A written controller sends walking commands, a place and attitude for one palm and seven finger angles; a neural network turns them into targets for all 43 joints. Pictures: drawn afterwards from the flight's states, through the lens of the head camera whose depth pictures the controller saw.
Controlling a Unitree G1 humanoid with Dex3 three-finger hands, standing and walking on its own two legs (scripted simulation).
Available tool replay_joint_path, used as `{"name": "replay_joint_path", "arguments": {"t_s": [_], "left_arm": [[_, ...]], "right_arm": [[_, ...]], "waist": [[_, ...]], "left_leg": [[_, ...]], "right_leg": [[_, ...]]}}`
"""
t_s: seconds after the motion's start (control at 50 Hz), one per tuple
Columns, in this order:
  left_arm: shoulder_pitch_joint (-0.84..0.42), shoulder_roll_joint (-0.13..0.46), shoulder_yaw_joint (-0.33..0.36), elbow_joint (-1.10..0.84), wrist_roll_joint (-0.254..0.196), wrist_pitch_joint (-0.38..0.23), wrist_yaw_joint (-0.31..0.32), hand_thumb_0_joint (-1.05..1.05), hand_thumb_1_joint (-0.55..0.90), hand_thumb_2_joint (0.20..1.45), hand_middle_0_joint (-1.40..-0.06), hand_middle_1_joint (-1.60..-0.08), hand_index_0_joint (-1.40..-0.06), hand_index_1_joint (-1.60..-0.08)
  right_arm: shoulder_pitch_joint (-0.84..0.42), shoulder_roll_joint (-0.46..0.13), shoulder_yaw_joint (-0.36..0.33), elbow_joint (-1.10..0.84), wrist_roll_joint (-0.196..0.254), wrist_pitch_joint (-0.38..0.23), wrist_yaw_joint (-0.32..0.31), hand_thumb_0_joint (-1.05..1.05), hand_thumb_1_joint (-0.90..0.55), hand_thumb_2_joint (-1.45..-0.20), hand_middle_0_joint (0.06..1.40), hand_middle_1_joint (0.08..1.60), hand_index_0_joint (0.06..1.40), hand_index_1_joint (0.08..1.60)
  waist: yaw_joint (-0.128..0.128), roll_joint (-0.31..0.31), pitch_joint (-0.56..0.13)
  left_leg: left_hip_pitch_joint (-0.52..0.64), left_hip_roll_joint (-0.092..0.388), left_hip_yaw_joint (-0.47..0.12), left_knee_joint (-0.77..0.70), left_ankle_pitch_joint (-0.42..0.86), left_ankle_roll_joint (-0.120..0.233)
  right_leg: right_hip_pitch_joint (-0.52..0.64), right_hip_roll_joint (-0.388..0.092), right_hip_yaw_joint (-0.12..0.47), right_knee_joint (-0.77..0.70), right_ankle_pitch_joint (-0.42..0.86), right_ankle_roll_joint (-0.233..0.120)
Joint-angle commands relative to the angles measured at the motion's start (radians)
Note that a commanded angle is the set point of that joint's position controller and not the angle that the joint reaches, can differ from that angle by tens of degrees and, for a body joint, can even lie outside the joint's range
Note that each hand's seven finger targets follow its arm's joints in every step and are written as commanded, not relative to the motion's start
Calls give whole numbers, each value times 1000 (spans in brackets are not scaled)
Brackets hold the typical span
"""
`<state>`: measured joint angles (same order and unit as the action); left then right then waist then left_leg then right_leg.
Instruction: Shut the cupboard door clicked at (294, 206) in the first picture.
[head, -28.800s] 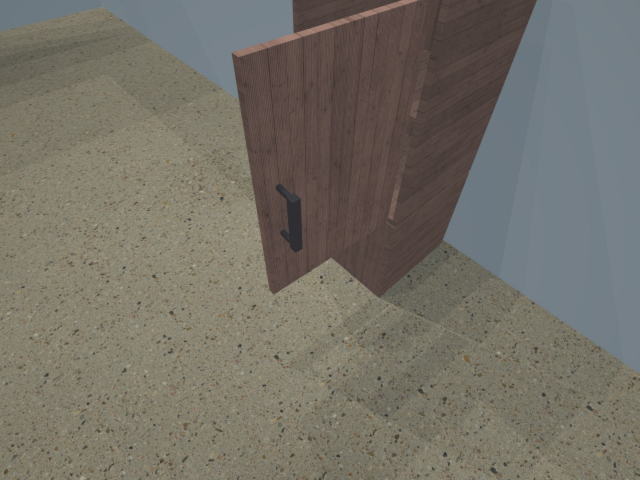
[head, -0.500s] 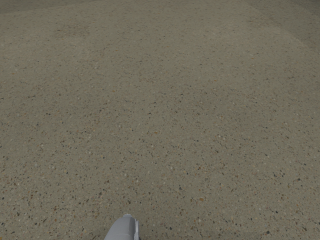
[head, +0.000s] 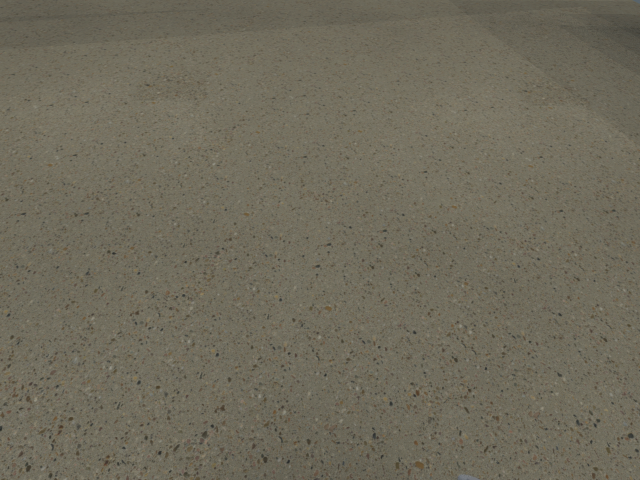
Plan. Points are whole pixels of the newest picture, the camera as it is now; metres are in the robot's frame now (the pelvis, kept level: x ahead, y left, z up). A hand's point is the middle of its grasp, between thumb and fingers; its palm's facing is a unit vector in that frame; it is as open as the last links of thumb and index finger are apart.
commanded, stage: turn to face it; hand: left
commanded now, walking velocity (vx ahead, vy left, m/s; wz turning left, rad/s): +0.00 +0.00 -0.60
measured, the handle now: out of the picture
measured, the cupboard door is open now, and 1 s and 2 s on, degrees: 62 62 62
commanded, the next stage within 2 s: none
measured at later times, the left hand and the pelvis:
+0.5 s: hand out of the picture +0.13 +0.16 -0.17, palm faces -0.22 -0.95 -0.23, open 7.3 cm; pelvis +0.03 -0.02 +0.00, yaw -17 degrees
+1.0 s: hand (287, 402) +0.26 +0.07 -0.16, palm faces -0.57 -0.77 -0.28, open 7.3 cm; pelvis +0.03 -0.03 -0.02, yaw -36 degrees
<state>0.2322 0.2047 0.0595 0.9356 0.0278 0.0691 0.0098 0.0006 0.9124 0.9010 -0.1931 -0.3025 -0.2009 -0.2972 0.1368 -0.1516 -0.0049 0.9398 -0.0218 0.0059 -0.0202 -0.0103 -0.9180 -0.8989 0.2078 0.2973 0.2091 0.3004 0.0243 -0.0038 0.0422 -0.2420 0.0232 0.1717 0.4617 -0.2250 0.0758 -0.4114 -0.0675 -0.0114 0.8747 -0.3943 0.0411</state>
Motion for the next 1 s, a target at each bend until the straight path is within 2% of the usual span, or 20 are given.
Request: {"name": "replay_joint_path", "arguments": {"t_s": [0.0, 0.06, 0.1, 0.12, 0.14, 0.16, 0.2, 0.28, 0.42, 0.5, 0.52, 0.54, 0.56, 0.58, 0.68, 0.86, 0.92, 0.94, 0.96, 0.98], "left_arm": [[27, 53, 24, -61, 2, -13, -13, 0, 900, 900, -200, -300, -200, -300], [51, 52, 29, -65, 0, -24, -17, 0, 900, 900, -200, -300, -200, -300], [118, 85, 42, -56, 2, -36, -16, 0, 900, 900, -200, -300, -200, -300], [134, 154, 53, -54, 11, -50, -9, 0, 900, 900, -200, -300, -200, -300], [144, 225, 63, -46, 11, -57, -3, 0, 900, 900, -200, -300, -200, -300], [169, 227, 63, -46, 1, -56, 5, 0, 900, 900, -200, -300, -200, -300], [103, 178, 66, -49, 1, -52, 21, 0, 900, 900, -200, -300, -200, -300], [53, 157, 55, -72, -5, -59, 17, 0, 900, 900, -200, -300, -200, -300], [48, 201, 68, -75, 2, -48, 8, 0, 900, 900, -200, -300, -200, -300], [-37, 198, 71, -94, -6, -35, 4, 0, 900, 900, -200, -300, -200, -300], [-29, 156, 59, -107, -16, -31, 3, 0, 900, 900, -200, -300, -200, -300], [9, 98, 47, -125, -26, -28, -6, 0, 900, 900, -200, -300, -200, -300], [-29, 124, 45, -135, -18, -27, -8, 0, 900, 900, -200, -300, -200, -300], [-35, 133, 47, -151, -12, -30, -11, 0, 900, 900, -200, -300, -200, -300], [-36, 118, 55, -123, -7, -7, -43, 0, 900, 900, -200, -300, -200, -300], [-124, 91, 34, -168, -8, -15, -52, 0, 900, 900, -200, -300, -200, -300], [-36, 122, 42, -143, -7, -25, -47, 0, 900, 900, -200, -300, -200, -300], [33, 182, 54, -122, -1, -35, -40, 0, 900, 900, -200, -300, -200, -300], [81, 298, 75, -109, 9, -50, -26, 0, 900, 900, -200, -300, -200, -300], [120, 325, 78, -97, -7, -45, -12, 0, 900, 900, -200, -300, -200, -300]], "right_arm": [[58, -208, -72, -31, -10, 2, -13, 0, -900, -900, 200, 300, 200, 300], [70, -221, -83, -23, -4, 2, -13, 0, -900, -900, 200, 300, 200, 300], [53, -213, -90, -30, 4, 2, -10, 0, -900, -900, 200, 300, 200, 300], [59, -168, -86, -46, 12, 2, -7, 0, -900, -900, 200, 300, 200, 300], [19, -120, -69, -83, 11, 5, -3, 0, -900, -900, 200, 300, 200, 300], [9, -133, -66, -88, 10, 17, -11, 0, -900, -900, 200, 300, 200, 300], [-11, -138, -69, -79, 7, 21, -14, 0, -900, -900, 200, 300, 200, 300], [5, -133, -69, -68, 7, 21, -4, 0, -900, -900, 200, 300, 200, 300], [-12, -139, -66, -100, 14, 14, -11, 0, -900, -900, 200, 300, 200, 300], [104, -153, -66, -73, 20, -3, -17, 0, -900, -900, 200, 300, 200, 300], [135, -205, -71, -64, 15, -15, -21, 0, -900, -900, 200, 300, 200, 300], [159, -305, -88, -72, 0, -24, -24, 0, -900, -900, 200, 300, 200, 300], [192, -331, -91, -77, -5, -15, -28, 0, -900, -900, 200, 300, 200, 300], [159, -310, -81, -101, -9, -10, -26, 0, -900, -900, 200, 300, 200, 300], [62, -237, -60, -123, -10, -16, -31, 0, -900, -900, 200, 300, 200, 300], [135, -283, -92, -81, -10, -7, -9, 0, -900, -900, 200, 300, 200, 300], [99, -289, -99, -87, -3, -2, -2, 0, -900, -900, 200, 300, 200, 300], [98, -262, -96, -96, 5, -1, 3, 0, -900, -900, 200, 300, 200, 300], [67, -170, -72, -142, 9, 2, 6, 0, -900, -900, 200, 300, 200, 300], [29, -193, -66, -163, 4, 18, -4, 0, -900, -900, 200, 300, 200, 300]], "waist": [[-33, 132, -18], [-25, 128, -64], [9, 70, -105], [13, -140, -121], [35, -287, -68], [44, -209, -83], [17, -197, -71], [-5, -86, -94], [7, -136, -80], [-55, -139, -96], [-60, -13, -123], [-55, 282, -157], [-79, 289, -135], [-60, 172, -93], [-13, 166, -47], [-64, 231, -88], [-9, 192, -108], [24, 56, -138], [58, -306, -122], [78, -300, -116]], "left_leg": [[36, 322, -192, -170, 106, 88], [86, 318, -131, -62, 249, 60], [58, 262, -57, 86, 225, -10], [-60, 153, 22, 249, 26, -77], [-276, 22, 17, 452, -384, -119], [-307, 25, -102, 588, -390, -118], [-409, 44, -164, 690, -301, -127], [-349, 42, -171, 617, -184, -154], [-234, 11, -160, 357, -202, -158], [41, -10, -150, 12, 6, -147], [183, 89, -225, -111, 79, -125], [299, 355, -487, -157, 267, -22], [216, 472, -549, -151, 378, 78], [123, 466, -503, -145, 342, 108], [112, 304, -222, -131, 405, 52], [154, 338, -103, -56, 397, 44], [60, 310, -37, 81, 307, -29], [-51, 258, 4, 216, 160, -85], [-329, 97, 58, 457, -356, -150], [-364, 71, -75, 642, -431, -150]], "right_leg": [[20, 17, -45, -80, -14, -4], [94, 36, -72, -233, 76, -16], [211, 12, -20, -425, 288, -43], [293, -144, 211, -524, 524, -105], [356, -305, 388, -542, 815, -224], [349, -330, 388, -534, 816, -286], [400, -248, 357, -503, 788, -279], [381, -168, 256, -496, 724, -229], [312, -153, 342, -473, 667, -244], [151, -78, 337, -377, 544, -157], [42, 3, 276, -295, 377, -105], [-133, 139, 139, -89, -75, -39], [-125, 119, 74, 133, -268, -20], [-104, 73, 85, 225, -235, -15], [-134, 39, 23, 300, -64, 18], [22, 49, -84, -112, -37, -2], [221, 62, -100, -372, 171, -31], [370, -16, 0, -485, 299, -62], [498, -274, 352, -552, 611, -161], [407, -352, 409, -531, 767, -244]]}}
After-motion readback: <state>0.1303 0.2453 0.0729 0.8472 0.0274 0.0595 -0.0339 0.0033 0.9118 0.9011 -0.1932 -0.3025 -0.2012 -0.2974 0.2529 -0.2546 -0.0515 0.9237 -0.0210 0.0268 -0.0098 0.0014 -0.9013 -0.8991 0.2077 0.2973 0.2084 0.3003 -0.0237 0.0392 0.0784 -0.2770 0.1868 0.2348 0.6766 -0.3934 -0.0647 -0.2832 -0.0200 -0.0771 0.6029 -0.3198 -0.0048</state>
